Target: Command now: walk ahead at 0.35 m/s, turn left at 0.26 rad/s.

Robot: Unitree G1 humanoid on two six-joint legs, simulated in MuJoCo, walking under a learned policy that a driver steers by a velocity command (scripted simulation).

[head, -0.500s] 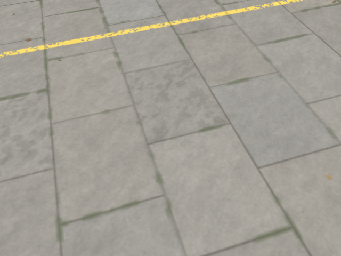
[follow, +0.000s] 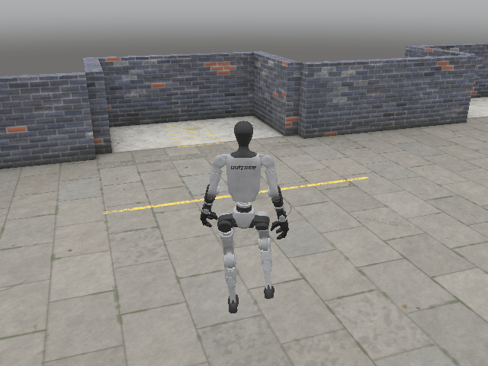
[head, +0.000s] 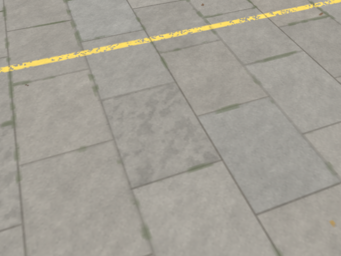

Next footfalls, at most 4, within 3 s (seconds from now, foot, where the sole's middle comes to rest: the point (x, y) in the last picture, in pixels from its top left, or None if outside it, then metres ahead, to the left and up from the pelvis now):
0.22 right None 0.28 -0.13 -0.78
0.68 left None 0.14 0.10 -0.78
1.22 right None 0.25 -0.08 -0.78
1.62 left None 0.35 0.27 -0.78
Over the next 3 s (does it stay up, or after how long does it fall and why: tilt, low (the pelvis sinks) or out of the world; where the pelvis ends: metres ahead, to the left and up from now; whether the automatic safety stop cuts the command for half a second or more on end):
stays up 1.04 0.25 0.00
